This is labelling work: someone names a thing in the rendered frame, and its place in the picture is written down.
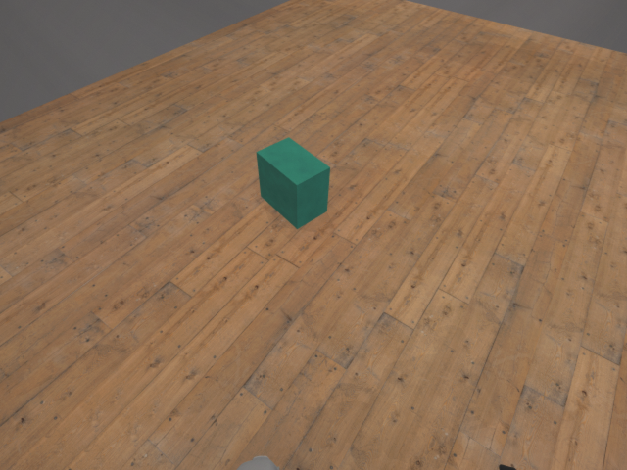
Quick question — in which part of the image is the carton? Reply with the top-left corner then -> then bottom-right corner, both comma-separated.
257,137 -> 330,229

